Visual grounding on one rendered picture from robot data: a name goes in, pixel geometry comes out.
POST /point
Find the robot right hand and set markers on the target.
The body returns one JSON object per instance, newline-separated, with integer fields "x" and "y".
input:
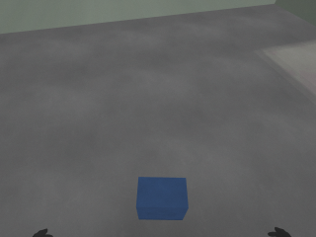
{"x": 279, "y": 233}

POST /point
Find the carton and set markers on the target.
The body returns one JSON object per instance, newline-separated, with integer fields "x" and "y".
{"x": 162, "y": 198}

